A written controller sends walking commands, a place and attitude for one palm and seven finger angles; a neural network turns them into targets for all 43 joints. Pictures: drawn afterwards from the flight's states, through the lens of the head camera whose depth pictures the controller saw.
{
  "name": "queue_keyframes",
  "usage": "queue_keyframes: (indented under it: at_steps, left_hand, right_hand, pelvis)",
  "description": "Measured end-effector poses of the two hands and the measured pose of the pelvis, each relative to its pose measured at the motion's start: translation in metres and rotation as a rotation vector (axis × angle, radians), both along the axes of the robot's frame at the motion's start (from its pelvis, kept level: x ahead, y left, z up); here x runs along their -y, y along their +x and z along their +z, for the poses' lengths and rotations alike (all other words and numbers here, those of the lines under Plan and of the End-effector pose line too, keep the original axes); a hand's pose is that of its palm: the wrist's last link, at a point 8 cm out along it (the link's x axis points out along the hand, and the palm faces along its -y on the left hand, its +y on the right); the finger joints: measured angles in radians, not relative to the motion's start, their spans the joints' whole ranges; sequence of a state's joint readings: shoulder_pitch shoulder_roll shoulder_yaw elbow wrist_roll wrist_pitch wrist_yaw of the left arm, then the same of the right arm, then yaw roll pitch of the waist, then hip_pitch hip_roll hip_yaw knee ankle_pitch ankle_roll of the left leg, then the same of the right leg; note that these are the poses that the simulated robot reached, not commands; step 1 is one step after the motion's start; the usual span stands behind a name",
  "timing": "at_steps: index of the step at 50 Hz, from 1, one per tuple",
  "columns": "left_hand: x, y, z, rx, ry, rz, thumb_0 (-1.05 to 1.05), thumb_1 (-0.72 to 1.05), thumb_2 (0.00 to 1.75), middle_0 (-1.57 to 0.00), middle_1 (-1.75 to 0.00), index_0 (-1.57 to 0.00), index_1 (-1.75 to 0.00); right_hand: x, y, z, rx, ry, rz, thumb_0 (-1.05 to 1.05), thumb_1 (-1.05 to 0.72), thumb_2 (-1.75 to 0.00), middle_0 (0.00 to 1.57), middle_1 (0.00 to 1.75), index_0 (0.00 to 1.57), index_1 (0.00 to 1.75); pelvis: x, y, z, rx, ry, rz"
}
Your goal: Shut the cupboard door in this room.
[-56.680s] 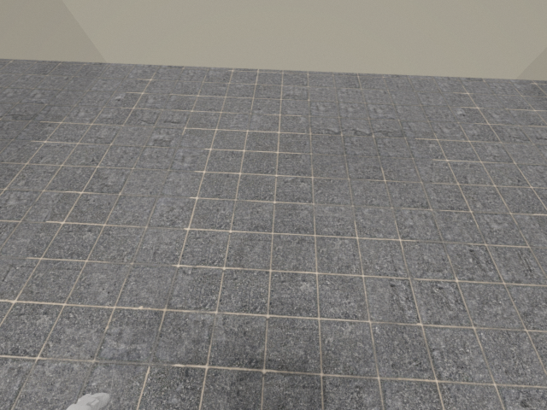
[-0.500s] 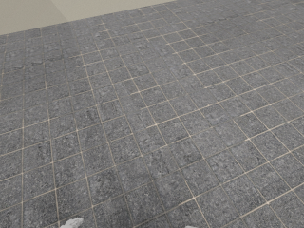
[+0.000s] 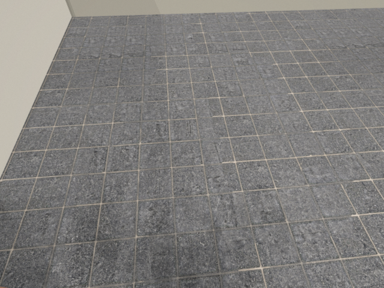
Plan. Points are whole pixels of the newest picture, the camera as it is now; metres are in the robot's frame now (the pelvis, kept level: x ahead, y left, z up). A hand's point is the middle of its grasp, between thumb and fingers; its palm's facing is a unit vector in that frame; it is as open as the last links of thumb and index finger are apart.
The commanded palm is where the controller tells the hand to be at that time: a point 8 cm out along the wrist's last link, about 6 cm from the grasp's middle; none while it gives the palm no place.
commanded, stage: turn or walk to find it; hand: left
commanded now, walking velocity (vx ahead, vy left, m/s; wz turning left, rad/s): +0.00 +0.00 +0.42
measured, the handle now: out of the picture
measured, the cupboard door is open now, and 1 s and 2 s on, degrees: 46 46 46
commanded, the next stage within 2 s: stand and wait in 1.64 s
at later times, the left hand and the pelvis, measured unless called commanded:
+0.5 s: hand out of the picture +0.06 +0.17 -0.14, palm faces +0.22 -0.94 -0.27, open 7.3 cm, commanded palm none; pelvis +0.00 -0.03 +0.00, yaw +12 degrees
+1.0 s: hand out of the picture -0.07 +0.20 -0.17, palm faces +0.48 -0.84 -0.26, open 7.3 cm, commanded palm none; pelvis +0.00 -0.01 +0.01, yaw +26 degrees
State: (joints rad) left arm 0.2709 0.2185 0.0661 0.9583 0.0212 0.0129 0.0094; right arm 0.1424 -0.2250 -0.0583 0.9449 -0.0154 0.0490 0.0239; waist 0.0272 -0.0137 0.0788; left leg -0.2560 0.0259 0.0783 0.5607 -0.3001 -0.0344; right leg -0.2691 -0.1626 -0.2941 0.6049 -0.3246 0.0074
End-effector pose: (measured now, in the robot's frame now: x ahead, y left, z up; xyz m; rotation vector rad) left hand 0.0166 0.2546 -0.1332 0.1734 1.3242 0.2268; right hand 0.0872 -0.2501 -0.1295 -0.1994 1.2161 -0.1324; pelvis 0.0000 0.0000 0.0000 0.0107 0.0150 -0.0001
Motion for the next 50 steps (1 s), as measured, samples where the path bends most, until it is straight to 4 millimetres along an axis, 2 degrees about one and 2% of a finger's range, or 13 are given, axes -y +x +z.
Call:
queue_keyframes:
  at_steps: [2,4,10,16,20,23,29,34,38,45,47,50]
  left_hand:
    - [-0.013,-0.012,-0.008,-0.03,0.0,0.029,0.0,0.91,0.9,-0.21,-0.29,-0.2,-0.3]
    - [-0.02,-0.017,-0.008,-0.05,0.002,0.049,0.01,0.91,0.9,-0.21,-0.29,-0.2,-0.3]
    - [-0.023,-0.006,0.005,0.009,-0.003,0.083,0.01,0.91,0.9,-0.2,-0.29,-0.2,-0.3]
    - [-0.006,0.019,0.014,0.085,0.007,0.082,0.01,0.91,0.9,-0.2,-0.29,-0.2,-0.3]
    - [0.014,0.033,0.017,0.14,0.028,0.078,0.01,0.91,0.9,-0.2,-0.29,-0.2,-0.3]
    - [0.03,0.033,0.021,0.172,0.045,0.087,0.0,0.91,0.9,-0.2,-0.29,-0.2,-0.3]
    - [0.05,0.01,0.03,0.146,0.041,0.161,0.0,0.91,0.9,-0.21,-0.29,-0.2,-0.3]
    - [0.053,-0.016,0.029,0.108,0.031,0.231,0.0,0.91,0.9,-0.21,-0.29,-0.21,-0.3]
    - [0.046,-0.046,0.021,0.07,0.024,0.298,0.0,0.91,0.9,-0.21,-0.3,-0.21,-0.3]
    - [0.022,-0.105,-0.007,-0.018,0.001,0.419,0.0,0.91,0.9,-0.21,-0.29,-0.2,-0.3]
    - [0.018,-0.112,-0.006,-0.04,-0.002,0.439,0.01,0.91,0.9,-0.21,-0.29,-0.2,-0.3]
    - [0.014,-0.11,0.0,-0.019,-0.004,0.461,0.01,0.91,0.9,-0.2,-0.29,-0.2,-0.3]
  right_hand:
    - [-0.009,0.013,0.003,0.037,-0.014,0.029,0.01,-0.91,-0.9,0.2,0.3,0.19,0.3]
    - [-0.017,0.021,0.009,0.058,-0.022,0.051,0.01,-0.91,-0.9,0.2,0.3,0.2,0.3]
    - [-0.031,0.025,0.015,0.054,-0.014,0.091,0.01,-0.91,-0.9,0.2,0.3,0.2,0.3]
    - [-0.026,0.016,0.003,0.009,0.027,0.1,0.01,-0.91,-0.9,0.2,0.3,0.2,0.3]
    - [-0.01,0.009,-0.015,-0.033,0.058,0.098,0.01,-0.91,-0.9,0.2,0.3,0.2,0.3]
    - [0.004,0.008,-0.027,-0.067,0.068,0.107,0.01,-0.91,-0.9,0.2,0.3,0.2,0.3]
    - [0.02,0.014,-0.019,-0.121,0.058,0.155,0.01,-0.91,-0.9,0.2,0.3,0.2,0.3]
    - [0.019,0.028,-0.01,-0.139,0.039,0.216,0.01,-0.91,-0.9,0.2,0.3,0.19,0.3]
    - [0.003,0.051,-0.006,-0.117,0.021,0.29,0.01,-0.91,-0.9,0.2,0.3,0.19,0.3]
    - [-0.047,0.098,0.001,0.023,-0.007,0.418,0.01,-0.91,-0.9,0.2,0.3,0.19,0.3]
    - [-0.057,0.104,0.007,0.051,-0.009,0.438,0.01,-0.91,-0.9,0.2,0.3,0.2,0.3]
    - [-0.066,0.107,0.013,0.063,-0.012,0.463,0.01,-0.91,-0.9,0.2,0.3,0.2,0.3]
  pelvis:
    - [-0.006,-0.001,-0.004,0.003,0.001,0.016]
    - [-0.009,-0.001,-0.001,0.008,-0.005,0.027]
    - [-0.012,0.0,0.009,0.013,-0.013,0.071]
    - [0.001,0.002,0.008,0.01,-0.006,0.115]
    - [0.019,0.004,0.001,0.003,0.01,0.147]
    - [0.029,0.003,-0.003,0.009,0.007,0.187]
    - [0.04,0.005,0.009,0.009,0.032,0.252]
    - [0.042,0.007,0.013,-0.005,0.044,0.301]
    - [0.036,0.006,0.012,-0.012,0.037,0.344]
    - [0.014,0.0,-0.003,-0.008,0.006,0.412]
    - [0.011,0.0,0.0,-0.003,-0.003,0.426]
    - [0.009,0.001,0.005,0.004,-0.013,0.451]
